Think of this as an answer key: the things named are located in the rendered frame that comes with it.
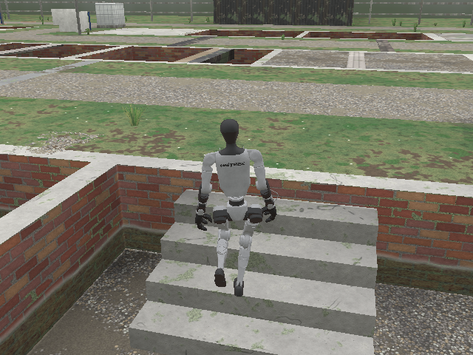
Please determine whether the robot left hand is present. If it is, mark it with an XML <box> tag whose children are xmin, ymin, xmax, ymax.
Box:
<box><xmin>195</xmin><ymin>214</ymin><xmax>212</xmax><ymax>231</ymax></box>

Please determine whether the right robot thigh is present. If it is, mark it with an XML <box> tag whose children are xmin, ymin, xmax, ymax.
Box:
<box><xmin>239</xmin><ymin>204</ymin><xmax>263</xmax><ymax>249</ymax></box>

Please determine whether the robot right upper arm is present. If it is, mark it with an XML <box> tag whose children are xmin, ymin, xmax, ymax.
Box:
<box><xmin>247</xmin><ymin>149</ymin><xmax>268</xmax><ymax>191</ymax></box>

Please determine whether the robot left upper arm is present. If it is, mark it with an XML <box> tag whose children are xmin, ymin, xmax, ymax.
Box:
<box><xmin>201</xmin><ymin>152</ymin><xmax>217</xmax><ymax>194</ymax></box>

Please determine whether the robot right hand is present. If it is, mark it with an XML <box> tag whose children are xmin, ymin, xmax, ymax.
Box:
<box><xmin>262</xmin><ymin>206</ymin><xmax>277</xmax><ymax>223</ymax></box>

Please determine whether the left robot foot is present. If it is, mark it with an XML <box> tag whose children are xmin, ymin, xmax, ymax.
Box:
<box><xmin>214</xmin><ymin>268</ymin><xmax>226</xmax><ymax>287</ymax></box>

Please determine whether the left robot forearm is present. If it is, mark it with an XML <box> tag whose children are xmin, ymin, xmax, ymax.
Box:
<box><xmin>196</xmin><ymin>183</ymin><xmax>209</xmax><ymax>215</ymax></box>

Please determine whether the right robot forearm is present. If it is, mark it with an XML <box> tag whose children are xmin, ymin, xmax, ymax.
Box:
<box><xmin>260</xmin><ymin>179</ymin><xmax>275</xmax><ymax>209</ymax></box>

